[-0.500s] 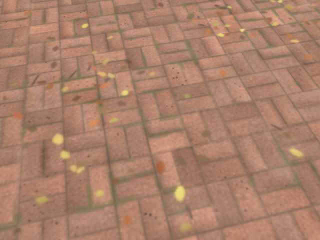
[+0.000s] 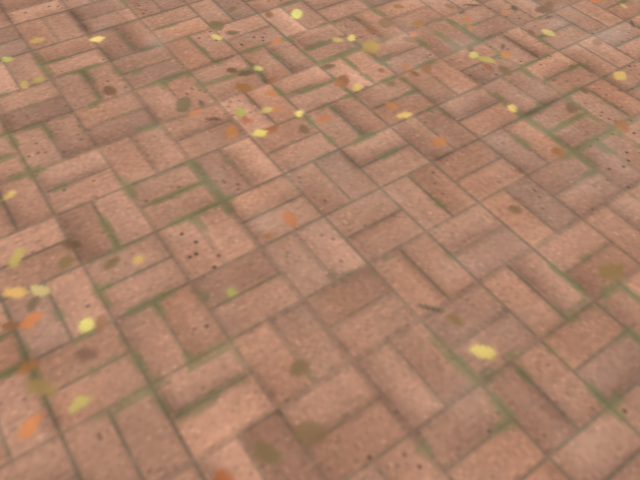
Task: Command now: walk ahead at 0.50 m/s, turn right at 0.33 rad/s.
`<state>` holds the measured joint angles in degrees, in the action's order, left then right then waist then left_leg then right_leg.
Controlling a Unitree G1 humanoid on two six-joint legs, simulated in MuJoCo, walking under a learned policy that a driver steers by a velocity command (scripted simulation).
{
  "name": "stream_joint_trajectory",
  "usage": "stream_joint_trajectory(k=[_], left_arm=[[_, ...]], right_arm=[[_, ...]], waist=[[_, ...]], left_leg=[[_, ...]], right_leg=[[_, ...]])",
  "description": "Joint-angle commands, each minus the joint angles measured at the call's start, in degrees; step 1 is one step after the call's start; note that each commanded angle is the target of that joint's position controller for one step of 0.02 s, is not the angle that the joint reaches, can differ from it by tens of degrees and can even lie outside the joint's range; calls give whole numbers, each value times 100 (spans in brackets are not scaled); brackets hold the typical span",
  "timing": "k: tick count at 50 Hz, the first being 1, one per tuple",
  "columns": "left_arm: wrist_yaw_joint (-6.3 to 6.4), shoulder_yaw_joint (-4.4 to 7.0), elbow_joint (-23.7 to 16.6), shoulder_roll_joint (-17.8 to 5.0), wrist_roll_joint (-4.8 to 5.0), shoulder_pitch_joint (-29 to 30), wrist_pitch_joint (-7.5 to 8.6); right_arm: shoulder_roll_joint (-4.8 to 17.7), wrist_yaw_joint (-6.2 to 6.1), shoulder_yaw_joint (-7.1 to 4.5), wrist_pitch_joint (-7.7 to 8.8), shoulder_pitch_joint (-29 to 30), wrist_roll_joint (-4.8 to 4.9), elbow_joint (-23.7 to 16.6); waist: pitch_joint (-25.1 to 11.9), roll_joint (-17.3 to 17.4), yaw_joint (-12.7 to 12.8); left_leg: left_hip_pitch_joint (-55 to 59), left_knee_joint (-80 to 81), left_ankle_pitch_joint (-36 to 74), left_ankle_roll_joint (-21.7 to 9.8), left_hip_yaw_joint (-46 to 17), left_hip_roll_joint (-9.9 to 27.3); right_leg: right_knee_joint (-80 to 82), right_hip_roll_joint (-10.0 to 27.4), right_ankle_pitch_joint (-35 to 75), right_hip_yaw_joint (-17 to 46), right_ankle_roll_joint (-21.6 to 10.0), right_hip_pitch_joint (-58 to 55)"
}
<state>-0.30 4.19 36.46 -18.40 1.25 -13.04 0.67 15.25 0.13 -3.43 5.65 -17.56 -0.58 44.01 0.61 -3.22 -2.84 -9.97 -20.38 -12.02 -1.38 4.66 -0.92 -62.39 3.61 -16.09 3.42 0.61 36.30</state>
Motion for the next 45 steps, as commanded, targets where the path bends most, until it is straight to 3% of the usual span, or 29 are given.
stream_joint_trajectory(k=[1, 4, 7, 9, 10, 11, 12, 13, 14, 15, 16, 17, 18, 20, 22, 27, 31, 33, 35, 36, 37, 38, 39, 40, 41, 42, 43, 45], left_arm=[[-36, -61, -453, 22, -51, 224, 116], [-135, -127, -531, 78, -77, 839, 265], [-214, -105, -665, -21, -10, 1311, 362], [-228, -34, -670, -192, 10, 1224, 409], [-210, 29, -586, -295, -4, 904, 427], [-158, 155, -383, -512, -52, 268, 425], [-82, 283, -221, -829, -140, -628, 410], [-2, 390, -187, -1383, -287, -1193, 344], [-22, 315, -151, -1119, -271, -1334, 328], [-39, 200, -87, -771, -181, -1042, 335], [-51, 125, -55, -540, -120, -724, 349], [-75, 70, -19, -348, -126, -372, 373], [-92, 35, 7, -196, -151, -126, 427], [-87, 69, 107, -161, -181, 105, 528], [-45, 124, 232, -250, -198, 122, 592], [70, 233, 475, -537, -176, -64, 550], [98, 324, 670, -757, -51, -320, 450], [98, 366, 750, -859, 12, -376, 370], [117, 411, 758, -1041, 62, -303, 284], [124, 398, 742, -1040, 96, -204, 227], [150, 315, 707, -854, 27, -339, 228], [131, 83, 392, -129, -240, -722, 308], [87, 0, 293, -170, -139, -539, 527], [33, 111, 143, -615, 110, 134, 646], [38, 82, 100, -564, 111, 289, 722], [91, 93, 186, -540, -45, 277, 746], [115, 140, 231, -599, -137, 199, 706], [89, 152, 241, -532, -178, 96, 571]], right_arm=[[871, 21, -191, 89, 159, 36, -182], [1022, 40, -196, 0, 103, 181, -39], [1210, 53, -233, -80, -283, 243, 148], [1285, 34, -254, -141, -343, 264, 234], [1309, 20, -255, -170, -276, 276, 254], [1199, 11, -212, -175, -295, 268, 272], [911, 11, -97, -144, -248, 181, 194], [268, 10, 97, -66, -668, 84, -10], [542, 10, 48, 3, -746, 213, 34], [931, 19, -88, -9, -422, 338, -26], [910, 15, -91, -35, -123, 317, -93], [851, -5, -106, -81, 29, 249, -99], [786, -17, -131, -161, -15, 215, -75], [520, -11, -96, -308, -135, 235, -39], [434, -17, -91, -382, 64, 211, -144], [276, 144, -10, -360, 871, 175, -419], [359, 269, -8, -383, 1493, 178, -712], [457, 312, -46, -400, 1613, 165, -834], [657, 316, -166, -430, 1236, 151, -838], [862, 294, -308, -440, 472, 171, -654], [1295, 207, -533, -478, -522, 198, -365], [2053, 106, -687, -488, -661, 256, -343], [1915, 164, -574, -365, -682, 204, -621], [1462, 213, -440, -265, -574, 159, -566], [1293, 209, -391, -209, -360, 168, -545], [1097, 186, -333, -203, 44, 174, -600], [908, 160, -265, -206, 336, 125, -691], [867, 110, -250, -192, 499, 78, -795]], waist=[[41, 691, 127], [191, 665, -17], [240, 750, -159], [181, 873, 2], [30, 894, 256], [-372, 818, 580], [-1080, 646, 1012], [-1945, -752, 950], [-2366, -1060, 1024], [-1463, -693, 959], [-897, -558, 819], [-526, -391, 633], [-294, -474, 440], [-135, -399, 227], [22, -191, 177], [252, -8, 398], [467, 53, 579], [474, 32, 555], [90, -110, 260], [-322, -27, -198], [-863, 248, -604], [-1139, 1859, -160], [-2174, 1583, -235], [-1583, 959, -431], [-1019, 833, -271], [-686, 529, -20], [-524, 607, 201], [-486, 699, 370]], left_leg=[[307, 1125, 1165, -1086, -1167, 1511], [209, 1092, 1385, -1001, -832, 1278], [459, 900, 1459, -944, -1029, 1438], [673, 623, 1575, -830, -1201, 1563], [621, 282, 1987, -726, -1146, 1514], [415, -465, 2585, -574, -946, 1259], [-371, -1757, 1923, -338, -707, 954], [-2443, -3944, -702, 105, -330, 181], [-3073, -4979, -2197, 135, -1077, 57], [-3539, -5364, -1867, 118, -1170, 344], [-3563, -5271, -1412, 96, -1008, 570], [-3386, -5044, -1024, 107, -958, 719], [-3070, -4827, -729, 126, -1014, 856], [-2697, -4678, -409, 193, -1007, 907], [-2859, -4384, -74, 256, -1065, 922], [-2791, -2711, 1235, 199, -800, 839], [-2788, -1942, 1117, -21, -537, 769], [-2717, -1751, 654, -198, -341, 642], [-1927, -1694, 85, -438, 47, 231], [-886, -1397, 222, -615, 236, -91], [763, -1283, 427, -837, -59, -200], [2518, -835, -137, -1723, -2963, 1288], [3175, 218, -1135, -2326, -5383, 1993], [2908, 471, -950, -1959, -4747, 1907], [2202, 405, -525, -1764, -3977, 1687], [1426, 359, 30, -1569, -3367, 1448], [791, 439, 598, -1473, -2933, 1248], [234, 647, 1173, -1512, -2653, 1094]], right_leg=[[861, 186, 590, 200, 11, 389], [2119, 94, 1310, -219, -17, -81], [2809, -92, 1306, -316, -47, -441], [3195, -179, 1080, -281, -165, -803], [3456, -277, 1125, -363, -265, -1385], [3598, -381, 1182, -445, -411, -2434], [3361, 210, 1356, 51, -673, -3929], [3512, 1814, 912, 2275, -1356, -5902], [4192, 2161, 181, 3676, -1716, -5800], [4320, 1950, -145, 2883, -1521, -5189], [4469, 1682, -67, 2105, -1351, -4486], [4698, 1446, 162, 1603, -1251, -3827], [4927, 1275, 544, 1162, -1177, -3301], [5270, 1223, 1119, 599, -1190, -2788], [5433, 1251, 1607, 149, -1220, -2732], [5543, 1134, 1812, -837, -1052, -2940], [5443, 1338, 1752, -1159, -903, -3488], [5116, 1421, 2288, -1290, -806, -3841], [4162, 1360, 4200, -1497, -662, -3999], [3073, 1166, 4830, -1702, -511, -3792], [1573, 907, 4189, -1790, -260, -2860], [-671, 27, -247, -1687, 189, -345], [-1620, -567, -1979, -151, 187, 551], [-1737, -274, -1492, 156, 51, 1130], [-1347, -41, -985, 104, -74, 1153], [-869, 189, -583, 120, -83, 817], [-495, 325, -318, 152, -70, 359], [-139, 334, -61, 113, 37, -65]])
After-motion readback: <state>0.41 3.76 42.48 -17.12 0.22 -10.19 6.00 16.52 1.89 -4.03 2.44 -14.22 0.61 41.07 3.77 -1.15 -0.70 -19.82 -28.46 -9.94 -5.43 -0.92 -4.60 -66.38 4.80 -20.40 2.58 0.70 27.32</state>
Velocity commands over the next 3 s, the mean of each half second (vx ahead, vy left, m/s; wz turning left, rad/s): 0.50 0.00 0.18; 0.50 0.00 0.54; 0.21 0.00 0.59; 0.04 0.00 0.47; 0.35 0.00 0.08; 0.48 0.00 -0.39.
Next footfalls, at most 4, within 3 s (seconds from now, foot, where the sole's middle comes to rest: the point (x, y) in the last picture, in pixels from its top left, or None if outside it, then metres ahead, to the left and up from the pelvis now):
0.24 right None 0.29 -0.16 -0.78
0.74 left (229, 474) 0.51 0.16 -0.78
1.22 right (255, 336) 0.83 0.12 -0.78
1.66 left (183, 427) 0.61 0.27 -0.78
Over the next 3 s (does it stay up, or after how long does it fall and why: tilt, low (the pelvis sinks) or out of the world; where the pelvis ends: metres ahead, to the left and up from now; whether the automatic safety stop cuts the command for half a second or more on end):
stays up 0.86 0.55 -0.02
